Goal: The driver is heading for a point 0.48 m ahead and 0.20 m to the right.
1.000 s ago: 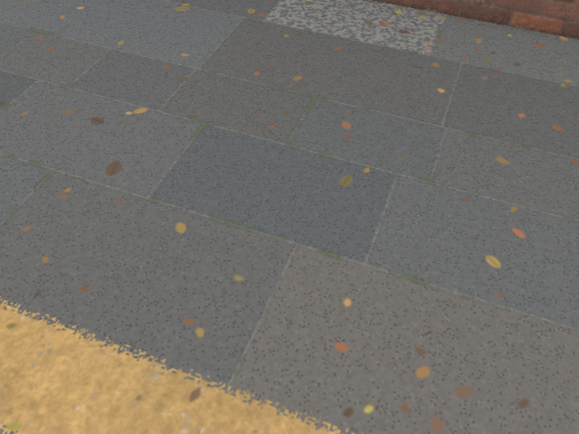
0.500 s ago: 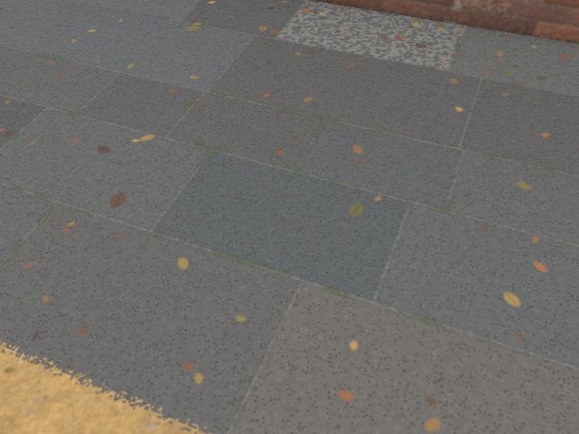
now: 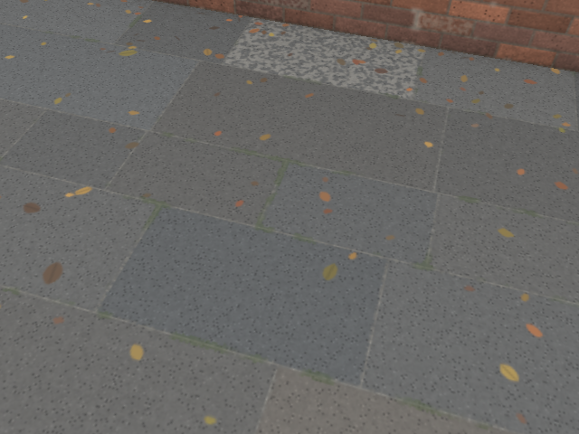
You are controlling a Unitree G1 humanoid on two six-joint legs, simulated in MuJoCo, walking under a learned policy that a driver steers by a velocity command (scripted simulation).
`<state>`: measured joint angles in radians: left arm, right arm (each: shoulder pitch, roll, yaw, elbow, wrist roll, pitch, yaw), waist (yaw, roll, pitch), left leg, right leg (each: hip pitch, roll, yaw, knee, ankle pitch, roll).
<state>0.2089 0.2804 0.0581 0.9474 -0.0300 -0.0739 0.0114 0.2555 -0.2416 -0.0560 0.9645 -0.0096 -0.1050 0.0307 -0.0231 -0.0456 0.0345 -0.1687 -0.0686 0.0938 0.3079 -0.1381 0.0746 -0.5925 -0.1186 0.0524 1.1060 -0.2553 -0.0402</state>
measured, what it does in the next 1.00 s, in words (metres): walks ahead, turning right: right foot, then left foot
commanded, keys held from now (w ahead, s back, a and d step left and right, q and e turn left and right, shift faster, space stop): w+e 0.46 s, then no key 0.54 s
